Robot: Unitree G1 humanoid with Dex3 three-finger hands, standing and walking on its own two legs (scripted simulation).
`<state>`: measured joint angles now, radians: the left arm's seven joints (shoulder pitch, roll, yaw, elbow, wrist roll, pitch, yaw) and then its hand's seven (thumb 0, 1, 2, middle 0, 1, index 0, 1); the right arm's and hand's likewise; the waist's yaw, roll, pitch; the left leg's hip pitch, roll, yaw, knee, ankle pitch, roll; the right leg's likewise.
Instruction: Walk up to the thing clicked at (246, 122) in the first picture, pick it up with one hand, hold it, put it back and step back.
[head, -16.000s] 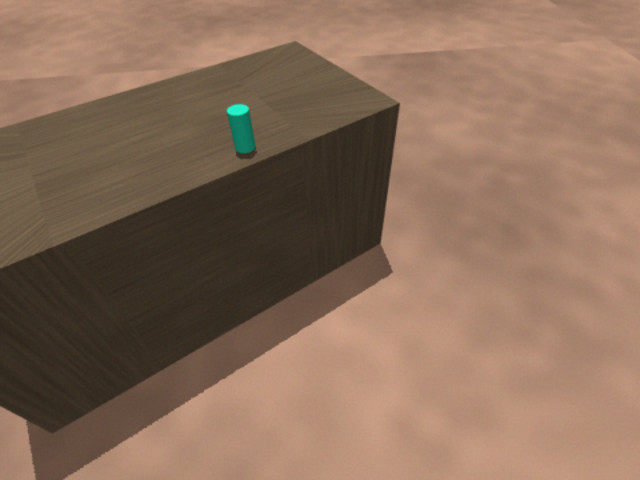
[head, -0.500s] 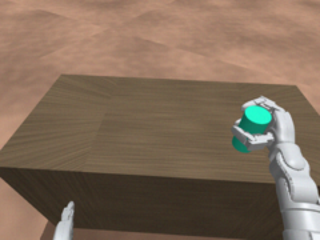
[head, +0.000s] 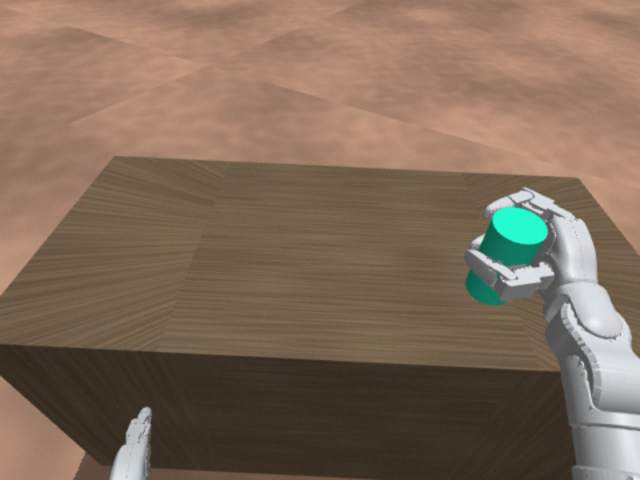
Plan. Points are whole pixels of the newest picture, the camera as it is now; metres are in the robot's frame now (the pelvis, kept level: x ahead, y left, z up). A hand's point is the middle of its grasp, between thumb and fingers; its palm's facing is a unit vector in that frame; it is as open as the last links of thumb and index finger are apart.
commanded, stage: hold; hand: right
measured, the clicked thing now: (502, 259) +0.33 -0.18 +0.16
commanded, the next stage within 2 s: none
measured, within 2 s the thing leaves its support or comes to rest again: neither
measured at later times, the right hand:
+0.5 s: hand (499, 254) +0.33 -0.17 +0.17, palm faces +0.11 +0.99 -0.03, open 8.2 cm
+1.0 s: hand (501, 255) +0.32 -0.17 +0.17, palm faces +0.10 +0.99 -0.03, open 8.2 cm
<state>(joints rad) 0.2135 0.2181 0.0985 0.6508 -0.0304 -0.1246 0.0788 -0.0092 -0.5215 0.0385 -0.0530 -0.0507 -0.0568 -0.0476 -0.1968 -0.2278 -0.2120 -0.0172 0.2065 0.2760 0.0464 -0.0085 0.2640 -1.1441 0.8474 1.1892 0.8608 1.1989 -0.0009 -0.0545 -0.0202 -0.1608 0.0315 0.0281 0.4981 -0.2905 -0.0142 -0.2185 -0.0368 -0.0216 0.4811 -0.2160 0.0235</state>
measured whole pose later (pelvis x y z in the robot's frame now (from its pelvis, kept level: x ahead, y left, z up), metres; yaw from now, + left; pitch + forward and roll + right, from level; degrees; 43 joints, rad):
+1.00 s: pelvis +0.00 +0.00 +0.00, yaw +0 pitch -3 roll +0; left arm 0.21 0.23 0.11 0.68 -0.03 -0.16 0.07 -0.01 -0.53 0.04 -0.05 -0.05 -0.06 -0.05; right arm -0.15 -0.22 -0.22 -0.11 0.21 0.33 0.05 -0.01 0.26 -1.15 0.85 1.19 0.86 1.20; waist 0.00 -0.06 -0.01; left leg -0.15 0.03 0.04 0.49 -0.29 -0.01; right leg -0.21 -0.04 -0.01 0.47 -0.21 0.03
